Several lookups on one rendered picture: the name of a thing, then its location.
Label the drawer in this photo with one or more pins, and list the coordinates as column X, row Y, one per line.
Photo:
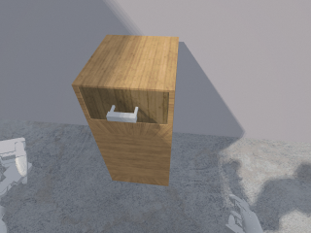
column 152, row 106

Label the handle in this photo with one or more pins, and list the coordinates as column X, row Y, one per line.
column 122, row 117

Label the left robot hand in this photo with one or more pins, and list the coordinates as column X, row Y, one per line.
column 13, row 157

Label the right robot hand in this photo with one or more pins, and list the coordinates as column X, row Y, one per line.
column 247, row 221

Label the cabinet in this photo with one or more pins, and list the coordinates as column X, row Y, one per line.
column 134, row 152

